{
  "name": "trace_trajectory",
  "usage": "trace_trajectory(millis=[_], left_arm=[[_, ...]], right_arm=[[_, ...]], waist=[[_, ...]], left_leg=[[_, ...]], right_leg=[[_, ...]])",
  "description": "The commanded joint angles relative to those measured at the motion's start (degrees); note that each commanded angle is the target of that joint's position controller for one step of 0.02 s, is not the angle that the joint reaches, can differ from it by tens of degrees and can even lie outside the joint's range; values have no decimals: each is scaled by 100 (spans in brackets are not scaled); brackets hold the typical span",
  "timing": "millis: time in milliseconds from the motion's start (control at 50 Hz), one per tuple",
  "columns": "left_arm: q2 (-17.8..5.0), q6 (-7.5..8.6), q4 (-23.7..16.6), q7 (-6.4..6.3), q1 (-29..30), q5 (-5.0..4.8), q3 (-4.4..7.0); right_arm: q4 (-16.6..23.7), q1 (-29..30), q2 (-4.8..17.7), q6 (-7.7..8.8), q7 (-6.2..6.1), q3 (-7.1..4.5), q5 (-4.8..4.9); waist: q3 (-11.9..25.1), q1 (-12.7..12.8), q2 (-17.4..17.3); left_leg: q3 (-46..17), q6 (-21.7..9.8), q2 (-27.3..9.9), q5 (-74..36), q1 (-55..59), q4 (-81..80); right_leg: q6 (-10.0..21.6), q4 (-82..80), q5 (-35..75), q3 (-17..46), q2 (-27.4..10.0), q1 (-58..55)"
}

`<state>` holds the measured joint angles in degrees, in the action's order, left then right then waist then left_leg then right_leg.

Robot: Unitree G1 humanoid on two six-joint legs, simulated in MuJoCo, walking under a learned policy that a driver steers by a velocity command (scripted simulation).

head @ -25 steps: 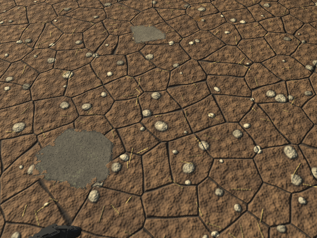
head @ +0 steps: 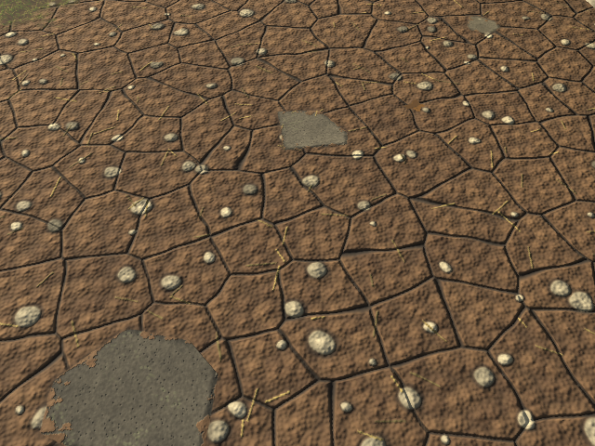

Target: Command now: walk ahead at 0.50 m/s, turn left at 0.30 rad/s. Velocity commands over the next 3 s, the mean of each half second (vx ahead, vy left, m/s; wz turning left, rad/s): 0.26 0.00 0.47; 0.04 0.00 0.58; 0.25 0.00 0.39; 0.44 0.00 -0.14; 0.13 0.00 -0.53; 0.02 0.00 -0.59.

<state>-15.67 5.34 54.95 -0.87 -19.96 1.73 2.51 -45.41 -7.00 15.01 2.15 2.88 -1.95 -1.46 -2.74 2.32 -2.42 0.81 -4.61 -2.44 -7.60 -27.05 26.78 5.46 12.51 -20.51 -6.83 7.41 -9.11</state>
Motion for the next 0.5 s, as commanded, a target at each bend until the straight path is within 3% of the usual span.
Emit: trace_trajectory(millis=[20,40,60,80,100,120,140,160,180,220,260,300,360,400,440,460,480,500], left_arm=[[-950,-3,-98,-101,46,73,177],[-893,-36,-140,-109,291,92,163],[-783,-42,-228,-78,532,31,138],[-311,75,-518,1,503,-32,53],[-261,84,-517,-30,-172,-121,-22],[-537,103,-541,-52,78,-120,-12],[-684,99,-606,-41,342,-122,9],[-772,33,-657,-19,618,-29,50],[-715,-97,-707,17,676,70,41],[-497,-306,-767,61,667,77,-27],[-382,-353,-858,56,809,10,-81],[-364,-351,-966,46,1068,-27,-111],[-407,-357,-1117,22,1460,-61,-132],[-491,-338,-1169,-12,1533,-73,-124],[-632,-276,-1105,-54,1227,-80,-84],[-680,-218,-1033,-82,917,-58,-64],[-881,-132,-980,-130,517,5,-17],[-1297,-127,-1063,-200,206,9,43]], right_arm=[[185,-231,615,118,-37,-190,-68],[-131,-1090,704,126,-50,-253,-83],[-523,-2015,842,148,-72,-354,-116],[-655,-2262,1227,165,-98,-457,-108],[-464,-2274,1429,239,-73,-435,-44],[-330,-1914,1327,211,-113,-473,100],[-260,-1477,994,149,-170,-396,119],[-244,-1247,786,121,-213,-319,126],[-257,-1260,762,100,-250,-284,141],[-294,-1246,931,88,-271,-313,152],[-285,-1238,1043,75,-259,-351,110],[-269,-1244,980,22,-263,-353,140],[-254,-1348,938,-93,-311,-369,151],[-234,-1366,939,-178,-353,-389,96],[-138,-1155,994,-224,-390,-423,54],[-76,-957,1029,-218,-389,-438,76],[38,-863,942,-175,-369,-416,150],[202,-1183,595,-138,-372,-331,210]], waist=[[-115,-305,384],[211,-708,386],[512,-1116,-60],[680,-793,-1401],[1345,-510,-1080],[1390,-706,-447],[824,-517,-124],[438,-388,211],[347,-276,297],[384,-118,160],[476,-124,69],[626,-225,-69],[710,-430,-226],[585,-469,-267],[446,-297,-298],[422,-85,-254],[621,98,118],[1256,3,1134]], left_leg=[[97,-247,190,581,416,-148],[98,-366,217,548,1201,-259],[208,-534,318,78,2108,-608],[-1092,-965,-841,-3238,3763,317],[-2515,-1716,-1749,-5269,4833,498],[-2462,-1923,-1853,-4152,4551,-33],[-2346,-1756,-1608,-2891,3767,-388],[-2177,-1536,-1368,-2599,3052,-657],[-1989,-1436,-1177,-2933,2618,-749],[-1659,-1292,-862,-3195,2019,-824],[-1354,-1052,-514,-3586,1827,-700],[-1176,-719,-212,-3499,1748,-535],[-1341,-385,-85,-2988,1854,-283],[-1668,-333,-155,-2604,1944,-73],[-2078,-259,-187,-2050,1896,227],[-2172,-150,-45,-1664,1749,548],[-2055,43,252,-968,1396,1268],[-1251,231,824,1850,834,2757]], right_leg=[[277,1120,4335,369,-1845,135],[241,2262,4556,232,-1734,452],[167,4184,3938,-140,-1166,1068],[19,6323,-495,-156,-247,3350],[-192,7197,-1209,795,-190,4635],[-359,6977,-520,1075,-518,4987],[-442,6496,-221,1084,-794,4978],[-555,6058,-90,1072,-940,4780],[-663,5725,-61,991,-972,4442],[-835,5028,6,856,-956,4001],[-855,4302,407,698,-831,3835],[-784,3646,1060,629,-717,3582],[-683,3046,1537,658,-586,3401],[-634,2704,1419,804,-560,3350],[-522,2094,1252,992,-560,2964],[-427,1502,1555,1037,-572,2497],[-257,1063,2681,1435,-1069,1677],[147,1213,5154,2667,-2596,657]])
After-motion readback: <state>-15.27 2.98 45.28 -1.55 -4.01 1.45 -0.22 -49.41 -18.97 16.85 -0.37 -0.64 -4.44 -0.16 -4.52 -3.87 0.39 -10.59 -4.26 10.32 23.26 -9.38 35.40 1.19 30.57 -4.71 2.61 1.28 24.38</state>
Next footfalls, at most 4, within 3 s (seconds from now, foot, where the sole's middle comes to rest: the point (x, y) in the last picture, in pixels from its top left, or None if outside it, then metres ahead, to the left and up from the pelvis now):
0.06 left None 0.19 0.08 -0.80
0.48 right None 0.42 -0.04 -0.80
0.92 left None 0.24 0.11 -0.80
1.38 right None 0.42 0.01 -0.80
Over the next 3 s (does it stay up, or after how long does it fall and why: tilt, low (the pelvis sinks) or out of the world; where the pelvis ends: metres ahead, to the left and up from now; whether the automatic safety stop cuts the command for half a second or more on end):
stays up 0.59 0.38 -0.02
